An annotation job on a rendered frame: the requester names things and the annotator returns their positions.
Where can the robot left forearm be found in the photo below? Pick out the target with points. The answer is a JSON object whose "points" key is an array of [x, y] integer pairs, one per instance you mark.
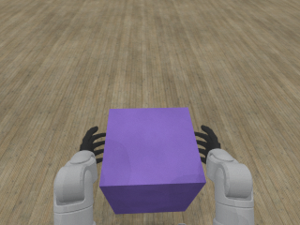
{"points": [[73, 194]]}

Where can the carton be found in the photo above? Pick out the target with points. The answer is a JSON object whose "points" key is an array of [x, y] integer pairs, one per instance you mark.
{"points": [[151, 161]]}

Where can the left robot hand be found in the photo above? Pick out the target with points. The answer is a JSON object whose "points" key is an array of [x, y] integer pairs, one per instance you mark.
{"points": [[88, 143]]}

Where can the robot right forearm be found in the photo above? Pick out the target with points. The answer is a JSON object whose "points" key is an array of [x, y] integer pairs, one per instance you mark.
{"points": [[233, 185]]}

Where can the right robot hand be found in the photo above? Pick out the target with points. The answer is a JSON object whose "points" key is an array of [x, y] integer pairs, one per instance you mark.
{"points": [[210, 144]]}

